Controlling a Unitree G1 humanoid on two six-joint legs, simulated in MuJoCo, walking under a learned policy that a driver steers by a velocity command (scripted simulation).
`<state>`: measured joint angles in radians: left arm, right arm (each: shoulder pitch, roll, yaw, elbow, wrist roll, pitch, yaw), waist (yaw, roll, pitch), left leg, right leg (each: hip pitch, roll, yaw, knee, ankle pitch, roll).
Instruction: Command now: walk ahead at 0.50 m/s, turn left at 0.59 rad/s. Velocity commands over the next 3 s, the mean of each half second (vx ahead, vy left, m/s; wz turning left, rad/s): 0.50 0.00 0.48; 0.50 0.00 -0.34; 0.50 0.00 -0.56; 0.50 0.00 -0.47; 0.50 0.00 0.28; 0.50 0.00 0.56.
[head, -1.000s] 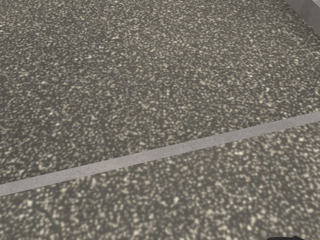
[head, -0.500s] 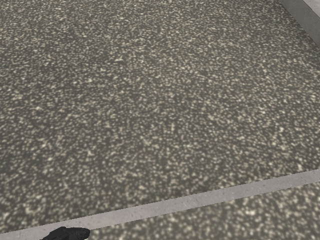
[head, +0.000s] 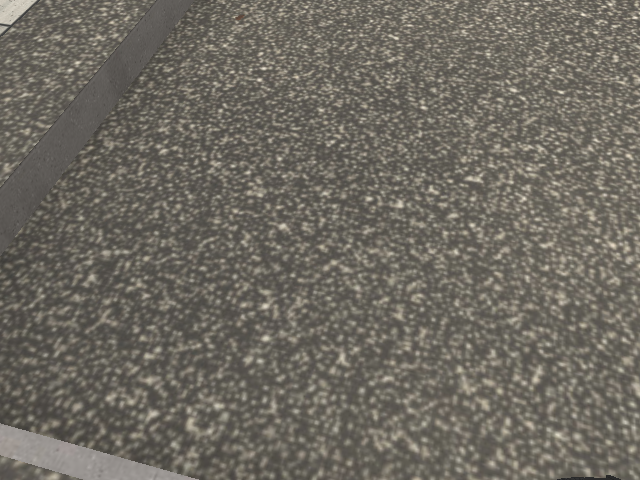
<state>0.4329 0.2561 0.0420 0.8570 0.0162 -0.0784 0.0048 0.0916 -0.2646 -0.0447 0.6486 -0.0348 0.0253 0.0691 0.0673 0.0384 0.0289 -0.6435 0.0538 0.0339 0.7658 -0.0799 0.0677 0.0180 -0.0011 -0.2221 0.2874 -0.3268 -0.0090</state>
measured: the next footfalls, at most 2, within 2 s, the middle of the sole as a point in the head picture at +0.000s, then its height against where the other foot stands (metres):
left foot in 0.10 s outside the picture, level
right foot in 0.86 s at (372, 414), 0.17 m lower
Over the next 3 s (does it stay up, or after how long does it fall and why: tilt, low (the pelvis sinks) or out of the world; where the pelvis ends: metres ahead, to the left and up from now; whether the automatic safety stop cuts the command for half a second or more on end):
stays up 1.58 -0.35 -0.17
